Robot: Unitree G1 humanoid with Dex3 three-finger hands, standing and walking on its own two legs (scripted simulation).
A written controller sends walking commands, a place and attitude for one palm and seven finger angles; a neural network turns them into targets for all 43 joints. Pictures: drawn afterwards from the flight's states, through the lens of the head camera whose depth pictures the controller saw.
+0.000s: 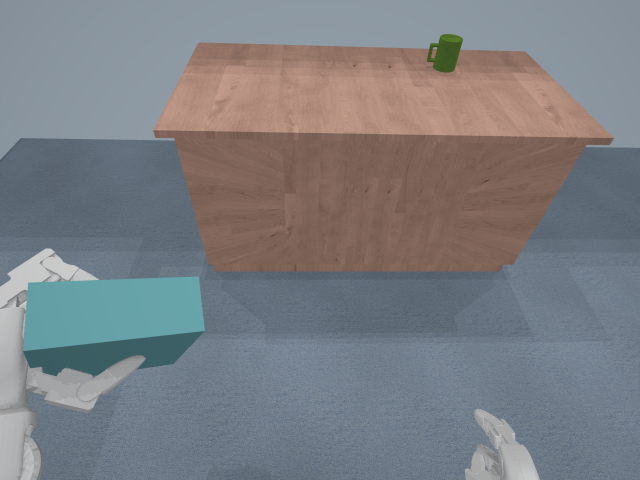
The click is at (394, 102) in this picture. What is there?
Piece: table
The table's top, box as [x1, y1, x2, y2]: [153, 42, 613, 144]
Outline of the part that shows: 153,129 155,137 566,144 609,144 613,138 524,51 460,50 455,69 452,72 446,73 435,70 432,67 433,62 426,61 428,49 198,42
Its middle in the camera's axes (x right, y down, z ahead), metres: +0.18 -0.50 +1.27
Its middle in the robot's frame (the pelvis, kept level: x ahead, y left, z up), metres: +1.29 -0.10 -0.09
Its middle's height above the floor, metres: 0.68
